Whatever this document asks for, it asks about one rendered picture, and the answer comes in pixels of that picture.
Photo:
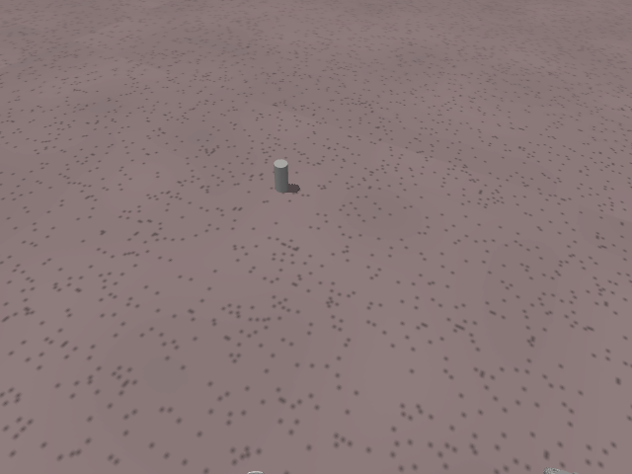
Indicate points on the can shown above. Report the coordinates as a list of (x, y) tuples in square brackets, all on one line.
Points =
[(281, 175)]

